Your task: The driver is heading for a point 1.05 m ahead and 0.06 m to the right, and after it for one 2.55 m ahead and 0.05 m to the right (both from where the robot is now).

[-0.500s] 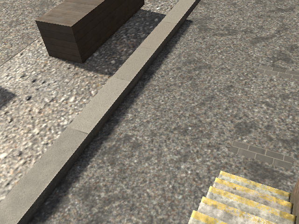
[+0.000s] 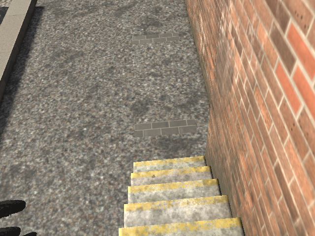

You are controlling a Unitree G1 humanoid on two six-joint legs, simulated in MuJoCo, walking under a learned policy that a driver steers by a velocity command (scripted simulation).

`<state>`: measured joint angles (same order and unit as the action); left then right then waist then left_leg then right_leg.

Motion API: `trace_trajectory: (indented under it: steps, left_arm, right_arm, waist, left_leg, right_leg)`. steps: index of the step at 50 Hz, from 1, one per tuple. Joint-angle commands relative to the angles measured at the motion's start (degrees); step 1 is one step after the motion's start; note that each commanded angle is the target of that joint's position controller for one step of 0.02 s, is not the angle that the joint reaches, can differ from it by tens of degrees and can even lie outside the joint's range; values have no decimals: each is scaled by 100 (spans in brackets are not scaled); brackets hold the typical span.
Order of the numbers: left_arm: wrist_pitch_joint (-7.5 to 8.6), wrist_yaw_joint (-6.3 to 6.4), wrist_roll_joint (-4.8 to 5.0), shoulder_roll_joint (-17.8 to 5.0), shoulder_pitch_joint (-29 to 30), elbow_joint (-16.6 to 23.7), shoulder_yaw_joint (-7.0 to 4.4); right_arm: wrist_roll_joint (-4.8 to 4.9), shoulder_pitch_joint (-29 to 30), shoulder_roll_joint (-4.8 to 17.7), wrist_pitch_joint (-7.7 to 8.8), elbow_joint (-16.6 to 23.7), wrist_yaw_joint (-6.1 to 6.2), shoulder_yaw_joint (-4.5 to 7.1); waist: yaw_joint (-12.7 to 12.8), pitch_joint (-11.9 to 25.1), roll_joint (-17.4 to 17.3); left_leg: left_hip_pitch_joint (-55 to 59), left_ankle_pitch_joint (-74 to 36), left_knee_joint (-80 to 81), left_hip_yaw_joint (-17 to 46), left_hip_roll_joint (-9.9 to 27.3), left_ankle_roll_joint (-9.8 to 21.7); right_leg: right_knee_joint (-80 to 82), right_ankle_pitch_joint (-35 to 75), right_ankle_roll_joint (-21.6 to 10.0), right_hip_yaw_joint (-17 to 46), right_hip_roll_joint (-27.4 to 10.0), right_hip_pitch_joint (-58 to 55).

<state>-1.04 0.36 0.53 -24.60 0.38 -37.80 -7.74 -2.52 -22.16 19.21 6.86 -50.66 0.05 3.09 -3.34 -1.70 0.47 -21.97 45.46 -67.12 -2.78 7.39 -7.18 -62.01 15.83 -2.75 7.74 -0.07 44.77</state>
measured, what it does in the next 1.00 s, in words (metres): goes down: right foot 0.21 m lower, then left foot 0.20 m lower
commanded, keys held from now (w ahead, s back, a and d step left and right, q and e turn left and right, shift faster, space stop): w+e+shift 0.34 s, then w+q+shift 0.66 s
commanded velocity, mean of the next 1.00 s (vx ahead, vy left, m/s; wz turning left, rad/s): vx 1.00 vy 0.00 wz -0.10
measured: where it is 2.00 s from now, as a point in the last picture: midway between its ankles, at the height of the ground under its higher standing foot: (167, 186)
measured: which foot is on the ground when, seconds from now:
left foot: down 0.00-0.12, up 0.14-0.48, down 0.50-0.80, up 0.82-1.00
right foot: up 0.00-0.10, down 0.12-0.48, up 0.50-0.78, down 0.80-1.00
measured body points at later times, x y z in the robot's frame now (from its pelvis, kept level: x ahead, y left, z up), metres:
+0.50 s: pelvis +0.35 -0.13 -0.27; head +0.33 -0.14 +0.18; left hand +0.40 +0.12 -0.41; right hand +0.38 -0.39 -0.40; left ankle +0.43 -0.06 -1.00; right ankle +0.11 -0.14 -0.76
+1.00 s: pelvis +0.62 -0.15 -0.53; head +0.62 -0.22 -0.09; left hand +0.73 +0.08 -0.62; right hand +0.63 -0.39 -0.70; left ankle +0.67 +0.04 -1.16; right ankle +0.56 -0.34 -1.24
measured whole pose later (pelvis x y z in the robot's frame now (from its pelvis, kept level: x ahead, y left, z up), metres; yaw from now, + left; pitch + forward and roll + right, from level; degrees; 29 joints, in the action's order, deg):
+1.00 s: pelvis +0.62 -0.15 -0.53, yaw -7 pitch -3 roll +5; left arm 8.1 0.7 4.1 -9.5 -19.6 -46.0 -0.4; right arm -2.6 -17.3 13.3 -6.1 -43.7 -0.3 2.8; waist -5.2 -4.8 -4.0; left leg -31.7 7.3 -68.7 5.1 -2.3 -0.7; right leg -41.9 -24.7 9.4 -4.5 -18.7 12.8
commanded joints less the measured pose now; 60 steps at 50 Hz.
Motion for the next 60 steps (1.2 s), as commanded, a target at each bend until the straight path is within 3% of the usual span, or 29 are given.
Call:
trace_trajectory:
  steps: [1,3,6,7,8,10,11,12,15,16,19,22,24,25,26,27,29,31,33,37,39,41,42,44,47,53,55,57,60]
  left_arm:
    - [-88,-301,110,964,-629,18,403]
    - [-265,-189,15,510,-2828,-896,224]
    - [-177,39,-361,-307,-3830,-1325,21]
    - [-6,49,-210,-893,-3979,-1598,33]
    - [179,24,144,-658,-4013,-1615,109]
    - [527,33,176,-213,-3605,-1465,240]
    - [734,146,400,-159,-3280,-1544,299]
    - [781,257,258,-386,-3243,-1704,265]
    - [1050,584,35,126,-2625,-1854,317]
    - [1011,761,216,392,-2402,-1908,427]
    - [850,849,403,724,-1561,-1713,542]
    - [806,685,143,979,-1422,-1703,574]
    - [678,556,53,885,-1212,-1478,518]
    - [654,532,27,635,-1013,-1267,350]
    - [824,498,-10,717,-1628,-870,460]
    - [919,511,96,726,-1637,-715,610]
    - [924,452,-88,506,-1177,-1049,479]
    - [964,276,-57,906,-1656,-971,660]
    - [975,153,42,813,-2891,-1598,541]
    - [1031,347,82,596,-1072,-813,639]
    - [1044,142,203,286,-1477,-856,590]
    - [983,-62,31,-406,-2089,-553,295]
    - [1000,-144,2,-413,-2194,-640,171]
    - [1016,-55,223,-214,-2460,-611,164]
    - [1010,100,373,-275,-2064,-462,262]
    - [1017,178,376,163,-3196,-1121,209]
    - [881,285,298,1130,-2942,-1138,513]
    - [463,295,48,650,-2499,-1204,272]
    - [238,332,181,-105,-2298,-1234,70]
  right_arm:
    - [49,903,141,197,550,-62,-76]
    - [-304,994,300,95,271,-55,-34]
    - [-273,178,645,-317,-206,-94,176]
    - [-419,180,202,-368,115,-144,107]
    - [-743,44,297,-414,243,-119,51]
    - [-507,579,551,-438,416,-137,61]
    - [-519,679,-94,-603,831,-230,-129]
    - [-365,861,-355,-772,940,-205,-238]
    - [75,1498,447,-959,971,53,49]
    - [-83,1711,347,-778,1198,3,-3]
    - [157,291,6,-586,551,-195,-17]
    - [-29,-333,-66,-522,310,-144,-4]
    - [-52,-1889,-14,-522,-397,-199,43]
    - [191,-1819,258,-557,-299,-241,152]
    - [236,-721,486,-525,-7,-221,106]
    - [315,-162,990,-482,287,-212,312]
    - [-55,19,-15,-445,392,-92,-21]
    - [64,1318,-274,-547,1074,83,-155]
    - [2,1871,208,-582,1215,67,89]
    - [366,176,94,-722,896,50,50]
    - [424,927,175,-862,1482,8,43]
    - [742,793,-404,-995,1936,78,-70]
    - [562,97,-475,-951,1752,49,-129]
    - [-120,-48,-29,-984,1301,41,41]
    - [-89,1184,-337,-1248,1658,-167,55]
    - [-165,1361,-759,-946,1274,0,7]
    - [-123,1915,-1009,-758,1577,-129,-137]
    - [274,1063,-925,-541,1222,-253,-128]
    - [-18,-964,-317,-504,419,-220,104]
  waist:
    - [659,256,-76]
    - [1366,390,-672]
    - [1560,-596,245]
    - [1163,-583,1998]
    - [966,-678,1814]
    - [779,-588,157]
    - [333,-176,181]
    - [341,192,634]
    - [309,-299,-69]
    - [220,-569,-315]
    - [-153,90,215]
    - [-218,313,998]
    - [-959,161,-202]
    - [-1359,-302,-1721]
    - [205,-493,-1564]
    - [193,-146,-1825]
    - [-79,-867,-458]
    - [798,-586,829]
    - [1116,109,-56]
    - [-253,-377,458]
    - [178,-239,786]
    - [358,1238,1521]
    - [191,1912,1882]
    - [286,1816,1502]
    - [33,-599,1547]
    - [397,-389,1446]
    - [685,-360,1549]
    - [430,-241,1290]
    - [-680,733,317]
  left_leg:
    - [-1620,-624,1712,522,847,873]
    - [-1670,-1500,223,-439,623,495]
    - [-1225,-2834,-3492,-528,-50,337]
    - [-3470,76,-4588,-163,-580,325]
    - [-4185,-15,-4360,179,-318,408]
    - [-3561,-1728,-2271,477,-233,404]
    - [-3187,-2506,-1374,636,-297,318]
    - [-3150,-1922,-1375,1023,-337,212]
    - [-2421,-5271,616,1602,-261,178]
    - [-1090,-6910,1951,1425,-391,95]
    - [1498,-8220,2267,1050,-766,456]
    - [1529,-7639,3115,961,-660,916]
    - [2932,-7450,4696,783,-439,1667]
    - [3625,-10201,4906,975,-183,2170]
    - [4447,-10982,3830,2215,216,2245]
    - [4060,-9048,4085,3140,812,2731]
    - [1363,-6716,4129,2646,107,2282]
    - [-883,-4052,3932,1791,-657,1233]
    - [-2282,-4087,2640,2011,-929,1158]
    - [-544,-1603,1272,1845,-1685,1347]
    - [-1568,-390,-174,2109,-2092,1332]
    - [-2556,790,-3089,2019,-2136,995]
    - [-3060,409,-4007,2067,-1682,914]
    - [-2671,-1619,-3489,1809,-1078,918]
    - [-1526,-4283,234,1542,-659,524]
    - [-1802,-6019,1537,745,-388,1020]
    - [-1001,-7954,3011,762,-126,879]
    - [557,-7736,3316,235,-540,817]
    - [2608,-6969,4333,97,-644,1101]
  right_leg:
    - [1240,1744,-53,-759,-139,-2596]
    - [90,1985,-131,-1472,153,-3864]
    - [3588,-1014,-528,-424,-85,-4499]
    - [1706,793,-437,-96,-131,-5856]
    - [1427,1772,-282,669,-237,-5564]
    - [1956,447,-333,1176,-504,-4360]
    - [2275,712,-935,2048,-847,-3666]
    - [2778,-1352,-1740,3732,-1346,-3335]
    - [2403,-2759,-1235,3457,-994,-2624]
    - [2169,-2996,-951,2657,-199,-1541]
    - [752,-2276,-541,1264,417,-651]
    - [-1025,-1490,-462,694,245,-1394]
    - [-3860,-1066,-79,-90,263,-731]
    - [-6553,-4142,185,-1342,1144,700]
    - [-5990,-6058,479,-1572,963,2488]
    - [-5073,-5920,468,-942,343,2417]
    - [-3160,-5991,563,-299,-47,990]
    - [2920,-2260,425,-266,-716,-2504]
    - [2402,654,200,-275,-819,-5249]
    - [5771,2792,739,-455,-1358,-4432]
    - [4741,4268,666,-95,-1962,-5390]
    - [2257,7750,401,623,-3575,-7335]
    - [1645,7790,-231,1086,-4171,-7629]
    - [2428,2325,-67,729,-3606,-6276]
    - [4106,-2619,342,12,-3245,-2477]
    - [2226,-2196,933,-1830,-2756,-3483]
    - [1607,-4994,846,-2818,-2125,-2371]
    - [783,-5010,348,-2819,-2078,-1848]
    - [-2564,-2936,43,-2386,-2060,-2113]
